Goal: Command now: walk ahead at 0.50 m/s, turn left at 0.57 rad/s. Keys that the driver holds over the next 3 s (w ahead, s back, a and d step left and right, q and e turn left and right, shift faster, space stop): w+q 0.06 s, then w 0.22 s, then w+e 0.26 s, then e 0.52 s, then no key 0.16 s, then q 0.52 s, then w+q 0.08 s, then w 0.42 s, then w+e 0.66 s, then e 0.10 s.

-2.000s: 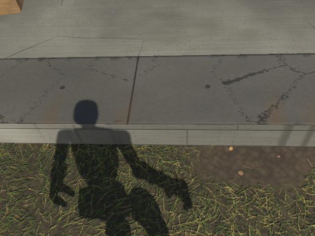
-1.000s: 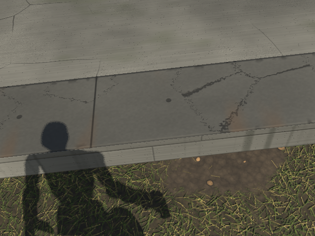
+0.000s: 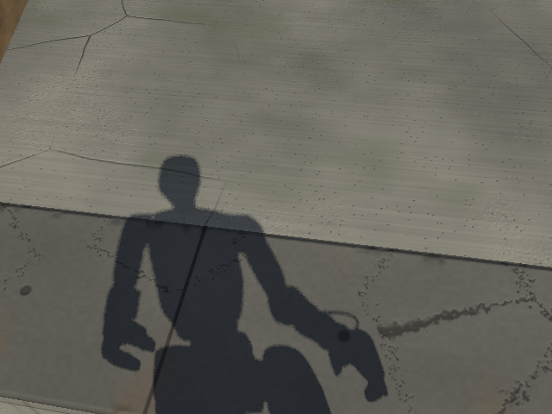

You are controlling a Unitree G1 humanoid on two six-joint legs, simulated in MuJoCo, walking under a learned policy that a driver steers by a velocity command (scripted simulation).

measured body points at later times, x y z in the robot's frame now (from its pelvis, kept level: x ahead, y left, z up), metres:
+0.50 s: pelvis +0.18 +0.04 -0.01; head +0.18 +0.06 +0.44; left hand +0.25 +0.28 -0.14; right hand +0.22 -0.21 -0.14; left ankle +0.15 +0.11 -0.74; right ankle +0.17 -0.08 -0.49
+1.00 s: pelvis +0.40 -0.01 +0.12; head +0.43 -0.02 +0.57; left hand +0.56 +0.23 +0.00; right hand +0.53 -0.27 +0.03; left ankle +0.44 +0.16 -0.43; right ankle +0.44 -0.04 -0.58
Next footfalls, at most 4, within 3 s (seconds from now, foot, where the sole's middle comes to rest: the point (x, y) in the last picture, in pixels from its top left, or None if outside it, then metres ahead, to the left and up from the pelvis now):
0.28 left None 0.19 0.12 -0.78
0.78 right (325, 383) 0.48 -0.05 -0.61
1.48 left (254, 326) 0.62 0.10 -0.61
1.94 right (340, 326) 0.61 -0.09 -0.61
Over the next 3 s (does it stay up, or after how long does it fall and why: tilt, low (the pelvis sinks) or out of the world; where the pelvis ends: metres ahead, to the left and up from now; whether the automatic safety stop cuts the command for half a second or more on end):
stays up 1.07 -0.02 0.14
